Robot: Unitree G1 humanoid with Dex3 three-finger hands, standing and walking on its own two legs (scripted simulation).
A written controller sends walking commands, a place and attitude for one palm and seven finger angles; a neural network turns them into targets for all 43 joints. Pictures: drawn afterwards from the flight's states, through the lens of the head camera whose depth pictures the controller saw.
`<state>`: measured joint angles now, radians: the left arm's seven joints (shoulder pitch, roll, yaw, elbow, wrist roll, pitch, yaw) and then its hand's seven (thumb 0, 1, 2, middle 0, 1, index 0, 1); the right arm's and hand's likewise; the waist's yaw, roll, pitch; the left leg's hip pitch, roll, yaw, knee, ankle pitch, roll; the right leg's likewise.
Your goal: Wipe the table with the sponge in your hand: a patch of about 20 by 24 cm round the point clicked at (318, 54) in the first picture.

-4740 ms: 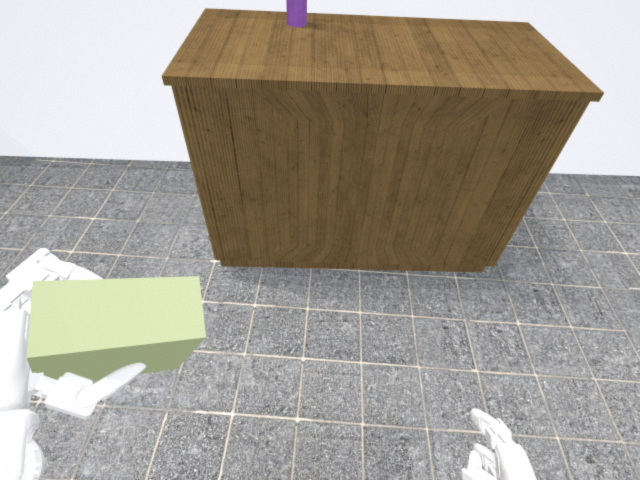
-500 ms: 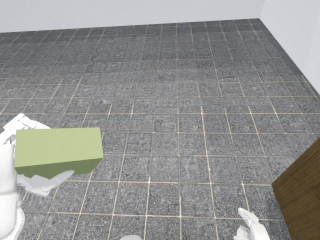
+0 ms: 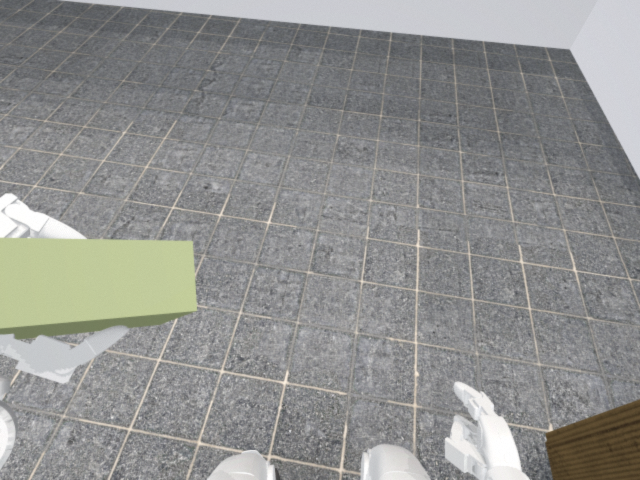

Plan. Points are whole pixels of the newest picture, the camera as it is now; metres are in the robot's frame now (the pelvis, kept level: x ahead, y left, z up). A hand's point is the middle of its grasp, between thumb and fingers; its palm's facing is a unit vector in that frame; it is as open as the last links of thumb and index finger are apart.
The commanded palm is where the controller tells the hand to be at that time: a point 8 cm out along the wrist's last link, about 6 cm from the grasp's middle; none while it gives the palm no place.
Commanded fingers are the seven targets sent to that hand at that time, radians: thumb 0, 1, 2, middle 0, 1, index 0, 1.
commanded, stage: turn to face it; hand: left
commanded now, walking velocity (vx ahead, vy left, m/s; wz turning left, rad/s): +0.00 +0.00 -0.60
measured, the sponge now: (126, 290) +0.26 +0.19 +0.15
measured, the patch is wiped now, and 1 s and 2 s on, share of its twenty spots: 0.00 0.00 0.00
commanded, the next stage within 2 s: none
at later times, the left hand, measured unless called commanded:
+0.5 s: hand (255, 227) +0.31 +0.08 +0.19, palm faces +0.10 -0.89 -0.45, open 10.4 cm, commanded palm +0.25 +0.16 +0.20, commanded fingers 0.00 0.10 1.30 -1.20 -1.60 -1.20 -1.60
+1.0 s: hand (369, 245) +0.30 -0.02 +0.18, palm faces -0.11 -0.86 -0.50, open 10.5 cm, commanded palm +0.26 +0.06 +0.20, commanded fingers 0.00 0.10 1.30 -1.20 -1.60 -1.20 -1.60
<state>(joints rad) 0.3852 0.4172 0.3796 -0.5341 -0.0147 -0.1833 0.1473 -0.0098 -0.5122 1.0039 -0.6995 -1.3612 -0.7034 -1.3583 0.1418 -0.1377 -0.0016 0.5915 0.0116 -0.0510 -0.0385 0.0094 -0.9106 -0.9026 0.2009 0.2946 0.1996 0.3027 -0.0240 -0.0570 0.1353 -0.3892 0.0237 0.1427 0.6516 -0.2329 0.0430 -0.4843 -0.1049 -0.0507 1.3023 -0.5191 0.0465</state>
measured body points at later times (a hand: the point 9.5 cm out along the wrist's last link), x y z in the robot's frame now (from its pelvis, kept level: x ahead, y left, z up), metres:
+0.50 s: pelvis +0.04 -0.08 +0.02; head +0.10 -0.10 +0.46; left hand +0.30 +0.13 +0.21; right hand +0.18 -0.37 -0.06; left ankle +0.04 +0.07 -0.66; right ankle +0.06 -0.15 -0.72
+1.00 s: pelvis -0.02 -0.11 +0.00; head +0.02 -0.14 +0.45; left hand +0.30 +0.02 +0.21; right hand +0.04 -0.34 -0.10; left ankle +0.06 +0.05 -0.71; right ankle -0.05 -0.19 -0.72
